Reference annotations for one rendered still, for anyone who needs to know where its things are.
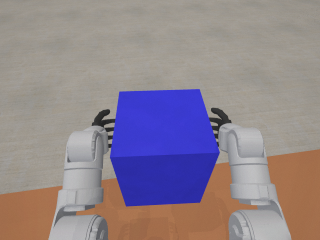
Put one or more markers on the robot left upper arm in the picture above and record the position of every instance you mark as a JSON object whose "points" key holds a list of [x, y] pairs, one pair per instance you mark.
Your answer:
{"points": [[80, 227]]}

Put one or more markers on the left robot forearm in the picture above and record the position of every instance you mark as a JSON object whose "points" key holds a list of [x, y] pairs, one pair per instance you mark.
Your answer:
{"points": [[82, 179]]}

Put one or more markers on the right robot forearm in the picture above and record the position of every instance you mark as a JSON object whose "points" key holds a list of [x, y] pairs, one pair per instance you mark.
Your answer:
{"points": [[248, 162]]}

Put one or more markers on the robot right upper arm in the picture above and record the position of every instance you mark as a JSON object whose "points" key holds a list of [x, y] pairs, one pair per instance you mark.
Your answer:
{"points": [[257, 224]]}

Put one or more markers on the right robot hand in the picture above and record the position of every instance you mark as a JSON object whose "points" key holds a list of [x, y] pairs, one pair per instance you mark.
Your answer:
{"points": [[224, 120]]}

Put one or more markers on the left robot hand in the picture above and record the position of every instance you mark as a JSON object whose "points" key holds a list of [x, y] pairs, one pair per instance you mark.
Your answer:
{"points": [[99, 122]]}

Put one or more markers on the carton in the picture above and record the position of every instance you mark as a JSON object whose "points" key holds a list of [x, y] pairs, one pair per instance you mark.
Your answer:
{"points": [[163, 148]]}

